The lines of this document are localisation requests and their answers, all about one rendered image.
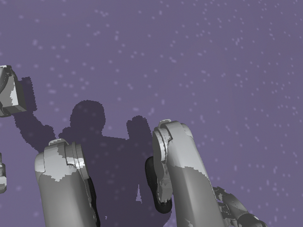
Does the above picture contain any right robot foot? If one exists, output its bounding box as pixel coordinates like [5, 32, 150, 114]
[145, 156, 172, 214]

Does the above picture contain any right robot hand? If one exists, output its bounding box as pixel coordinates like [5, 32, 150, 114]
[213, 186, 249, 227]

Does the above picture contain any left robot foot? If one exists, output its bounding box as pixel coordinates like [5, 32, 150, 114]
[87, 177, 100, 227]

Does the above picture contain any small box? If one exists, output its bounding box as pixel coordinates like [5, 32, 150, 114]
[0, 76, 27, 114]

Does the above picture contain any left robot hand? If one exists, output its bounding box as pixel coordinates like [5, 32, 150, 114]
[0, 65, 18, 117]

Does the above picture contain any right robot arm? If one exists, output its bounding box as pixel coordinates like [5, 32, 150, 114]
[237, 213, 268, 227]

